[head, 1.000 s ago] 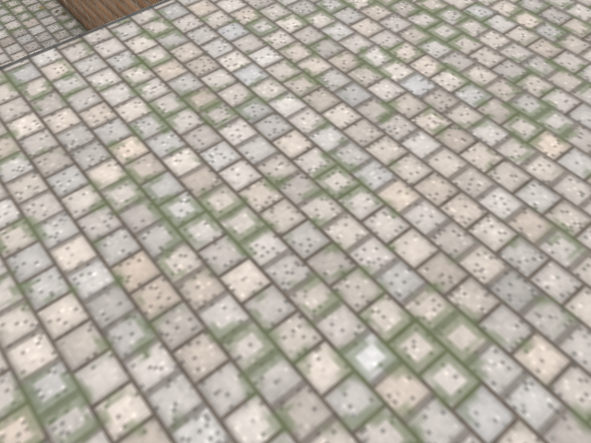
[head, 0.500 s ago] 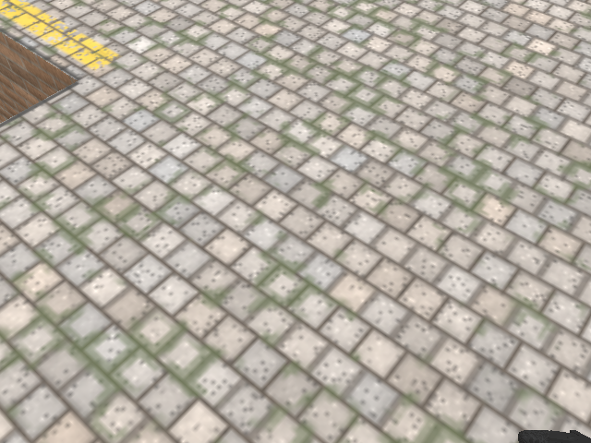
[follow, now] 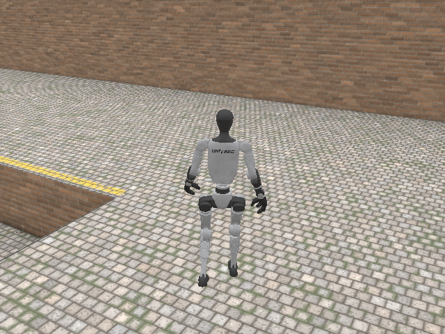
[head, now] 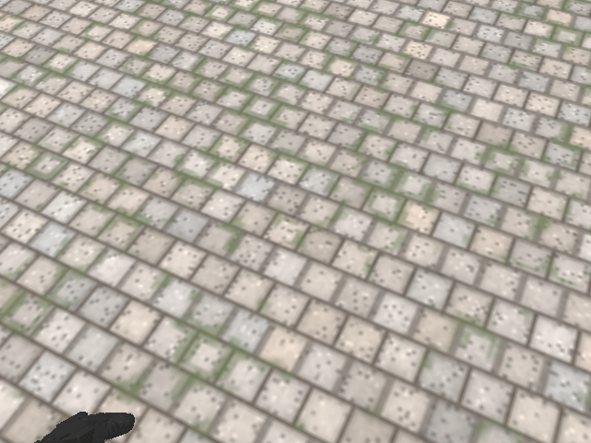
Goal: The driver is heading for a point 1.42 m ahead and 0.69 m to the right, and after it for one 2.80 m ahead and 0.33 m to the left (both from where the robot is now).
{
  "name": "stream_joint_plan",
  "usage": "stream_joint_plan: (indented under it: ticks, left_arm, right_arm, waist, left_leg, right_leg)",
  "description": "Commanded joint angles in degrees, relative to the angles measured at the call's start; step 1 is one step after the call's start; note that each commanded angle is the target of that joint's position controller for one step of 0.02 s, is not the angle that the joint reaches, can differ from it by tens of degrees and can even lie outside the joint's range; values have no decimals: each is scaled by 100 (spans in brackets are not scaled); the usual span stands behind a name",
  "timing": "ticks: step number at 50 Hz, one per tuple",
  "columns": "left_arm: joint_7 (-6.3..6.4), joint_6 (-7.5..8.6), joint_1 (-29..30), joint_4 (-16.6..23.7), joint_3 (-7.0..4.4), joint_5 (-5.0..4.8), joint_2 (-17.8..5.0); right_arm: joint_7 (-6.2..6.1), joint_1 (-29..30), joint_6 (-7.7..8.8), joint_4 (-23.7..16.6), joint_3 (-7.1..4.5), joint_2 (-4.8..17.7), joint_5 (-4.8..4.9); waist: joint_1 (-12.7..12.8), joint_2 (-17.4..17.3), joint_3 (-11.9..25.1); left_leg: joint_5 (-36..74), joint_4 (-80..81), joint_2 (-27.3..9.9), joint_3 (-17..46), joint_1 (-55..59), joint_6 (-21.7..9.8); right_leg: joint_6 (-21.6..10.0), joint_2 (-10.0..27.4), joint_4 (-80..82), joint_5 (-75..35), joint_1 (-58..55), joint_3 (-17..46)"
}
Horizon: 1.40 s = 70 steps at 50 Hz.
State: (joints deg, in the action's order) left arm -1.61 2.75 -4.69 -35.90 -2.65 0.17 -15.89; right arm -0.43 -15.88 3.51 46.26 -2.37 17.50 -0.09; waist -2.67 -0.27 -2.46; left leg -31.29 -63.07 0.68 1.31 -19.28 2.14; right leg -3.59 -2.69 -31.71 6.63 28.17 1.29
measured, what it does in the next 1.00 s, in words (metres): steps on the spot, turning right: left foot, then right foot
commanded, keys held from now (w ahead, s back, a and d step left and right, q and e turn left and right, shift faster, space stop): e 0.92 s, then no key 0.08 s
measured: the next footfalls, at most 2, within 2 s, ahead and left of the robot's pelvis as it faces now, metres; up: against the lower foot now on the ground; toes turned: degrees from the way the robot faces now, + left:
left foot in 0.38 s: +0.16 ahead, +0.13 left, +0.00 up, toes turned -18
right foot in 0.80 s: +0.04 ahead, -0.12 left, +0.00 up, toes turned -29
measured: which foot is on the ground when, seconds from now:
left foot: up 0.00-0.36, down 0.38-0.80, up 0.82-1.00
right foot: down 0.00-0.38, up 0.40-0.78, down 0.80-1.00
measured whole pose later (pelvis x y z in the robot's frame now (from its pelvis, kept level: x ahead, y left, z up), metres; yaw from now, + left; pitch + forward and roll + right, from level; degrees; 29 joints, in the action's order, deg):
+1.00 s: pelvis +0.04 -0.02 +0.02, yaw -34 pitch +2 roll +2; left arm 0.9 -1.7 -10.7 -34.6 -3.5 0.0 -16.5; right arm -2.1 -8.2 -1.0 41.1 -5.5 19.1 -0.3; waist -0.1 -2.5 -2.7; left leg -21.1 -63.8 -1.2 1.4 -32.2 4.6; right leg -3.1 -2.7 -26.5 12.0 16.3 4.2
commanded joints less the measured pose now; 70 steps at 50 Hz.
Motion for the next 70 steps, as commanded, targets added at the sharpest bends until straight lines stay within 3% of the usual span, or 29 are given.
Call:
stream_joint_plan:
  ticks: [1,5,12,16,18,19,20,21,22,23,25,28,32,37,39,40,41,42,43,45,46,52,59,62,63,64,65,66,70]
  left_arm:
    - [67,-72,-638,312,-271,-65,-824]
    - [119,-135,-355,368,-335,61,-957]
    - [325,-351,-444,375,-394,-42,-1062]
    - [329,-440,-620,362,-408,-57,-1053]
    - [347,-497,-526,386,-392,-131,-1002]
    - [359,-509,-641,387,-350,-153,-856]
    - [344,-506,-862,433,-283,-129,-563]
    - [328,-426,-721,571,-384,-133,-861]
    - [306,-397,-871,450,-509,-44,-1241]
    - [303,-441,-1001,274,-556,-90,-1268]
    - [340,-588,-1122,137,-507,-91,-984]
    - [299,-623,-686,353,-388,-169,-650]
    - [192,-594,-315,596,-287,-129,-493]
    - [66,-643,-493,621,-364,-140,-648]
    - [74,-641,-941,447,-444,-126,-709]
    - [138,-620,-1179,433,-568,-132,-1086]
    - [228,-590,-1163,602,-663,-86,-1751]
    - [154,-447,-1326,620,-611,153,-1576]
    - [134,-344,-1092,566,-538,164,-1424]
    - [206,-319,-506,574,-421,-70,-1060]
    - [241,-341,-344,593,-386,-94,-1037]
    - [334,-342,-415,440,-267,12,-841]
    - [222,-374,-338,237,-200,32,-827]
    - [213,-342,-337,99,-73,-20,-536]
    - [215,-292,-526,52,-34,80,-408]
    - [190,-247,-881,0,-69,87,-394]
    - [203,-248,-707,-67,-71,141,-497]
    - [208,-272,-468,-56,-111,119,-584]
    - [232,-373,-403,-114,-117,61,-462]
  right_arm:
    - [-100,8,-40,-494,-158,742,-19]
    - [-198,-84,-234,-579,-148,520,-82]
    - [-184,684,-310,-832,-131,417,-43]
    - [-114,805,-183,-920,-165,464,22]
    - [-69,502,-126,-833,-213,481,43]
    - [-75,344,-120,-805,-290,705,-11]
    - [-109,455,-175,-894,-386,1164,-147]
    - [-80,440,-212,-862,-429,1202,-329]
    - [-97,687,-193,-997,-355,906,-270]
    - [-122,912,-194,-1061,-297,648,-190]
    - [-153,1067,-225,-1107,-247,494,-48]
    - [-191,868,-319,-1058,-278,566,-90]
    - [-200,716,-406,-993,-408,863,-62]
    - [-108,794,-375,-914,-498,1055,116]
    - [-100,708,-349,-807,-461,873,199]
    - [-68,448,-333,-750,-395,597,62]
    - [-32,548,-326,-1058,-223,200,-285]
    - [-97,1134,-292,-1193,-327,542,-138]
    - [-135,1287,-313,-1176,-394,735,14]
    - [-224,1107,-379,-999,-444,739,-30]
    - [-231,982,-391,-981,-454,726,-71]
    - [-150,880,-384,-905,-334,422,-4]
    - [-60,911,-321,-965,-286,412,45]
    - [1,570,-225,-868,-222,293,-63]
    - [-20,456,-206,-910,-255,573,-144]
    - [-10,715,-210,-849,-316,858,-135]
    - [22,885,-198,-932,-233,467,-108]
    - [38,956,-181,-948,-181,319,-110]
    - [2,758,-91,-919,-148,347,-99]
  waist:
    - [379,166,1202]
    - [17,562,1071]
    - [240,726,985]
    - [340,922,936]
    - [122,906,916]
    - [121,671,989]
    - [359,-617,964]
    - [304,-1752,730]
    - [362,-1211,707]
    - [435,-834,664]
    - [433,-680,543]
    - [218,-892,444]
    - [2,-1102,654]
    - [126,-1176,678]
    - [362,-886,745]
    - [351,104,857]
    - [171,1997,858]
    - [747,1496,1265]
    - [618,1001,917]
    - [341,691,625]
    - [239,761,618]
    - [304,778,780]
    - [432,818,492]
    - [139,498,595]
    - [255,32,775]
    - [703,-824,746]
    - [523,-810,746]
    - [428,-730,569]
    - [299,-438,363]
  left_leg:
    - [389,-892,-367,339,-1973,84]
    - [791,160,-242,246,-1097,178]
    - [1474,1570,-9,447,-825,226]
    - [1252,2545,133,465,-442,103]
    - [1861,3795,121,338,267,-59]
    - [2254,4178,-392,593,934,-248]
    - [2936,4366,-1663,1713,1482,-836]
    - [3880,4621,-2395,2777,1158,-1654]
    - [4124,4515,-2426,2532,1098,-1755]
    - [4120,4375,-2041,1908,1069,-1493]
    - [4177,4255,-1654,1225,1140,-1259]
    - [4132,4378,-1435,629,1303,-1322]
    - [4144,4334,-1672,369,1501,-1424]
    - [3942,4064,-1873,167,1307,-1275]
    - [3402,3407,-1646,-216,825,-811]
    - [2253,2309,-1236,-756,-141,-285]
    - [-778,544,-448,-924,-1859,267]
    - [-874,-364,-231,4,-2070,261]
    - [-396,-637,-339,179,-2102,172]
    - [484,-375,-439,276,-2070,148]
    - [793,-406,-360,246,-1846,200]
    - [1331,750,-295,163,-1291,313]
    - [964,2404,-241,74,-162,161]
    - [2645,4161,-313,154,1078,-51]
    - [3810,4113,-886,648,1599,-236]
    - [3738,3857,-1097,826,1308,-614]
    - [2880,4050,-1040,879,869,-776]
    - [2343,4082,-866,751,739,-658]
    - [2077,3939,-604,472,657,-398]
  right_leg:
    - [-1306,1631,971,-2469,-2467,2133]
    - [-1239,1226,1267,-2266,-1157,1756]
    - [-940,933,1387,327,-899,2227]
    - [-866,949,1160,131,-1287,2709]
    - [-654,751,869,-46,-1260,2752]
    - [-398,497,503,445,-880,2539]
    - [-23,-143,-634,1928,29,1605]
    - [273,-636,-1875,2934,781,741]
    - [490,-273,-2886,2680,812,846]
    - [601,-215,-3281,2345,791,767]
    - [809,-129,-3892,1894,943,625]
    - [964,44,-3343,1534,961,184]
    - [938,342,-2085,1625,326,-90]
    - [556,288,-534,1231,-670,-459]
    - [203,82,699,220,-1717,-514]
    - [-94,677,991,-1217,-2736,451]
    - [-1014,2195,769,-3497,-3378,2478]
    - [-1778,2531,1079,-2790,-2856,2877]
    - [-1535,2166,1199,-2049,-2583,2383]
    - [-970,1614,1206,-1283,-2258,1832]
    - [-928,1473,1216,-1406,-2018,1709]
    - [-932,1301,1204,-1163,-2112,1518]
    - [-1016,1320,1097,-494,-1621,1955]
    - [-555,985,854,-449,-1313,1840]
    - [-222,690,514,62,-1073,1543]
    - [43,172,495,791,-1082,895]
    - [244,172,506,853,-1488,771]
    - [272,163,497,748,-1496,766]
    - [135,244,512,271,-1428,897]
Keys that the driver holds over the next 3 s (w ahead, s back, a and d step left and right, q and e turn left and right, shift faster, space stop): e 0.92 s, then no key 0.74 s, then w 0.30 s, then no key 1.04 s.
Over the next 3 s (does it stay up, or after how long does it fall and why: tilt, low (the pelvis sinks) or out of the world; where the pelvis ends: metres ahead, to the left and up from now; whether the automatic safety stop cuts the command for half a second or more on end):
stays up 0.25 -0.18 0.01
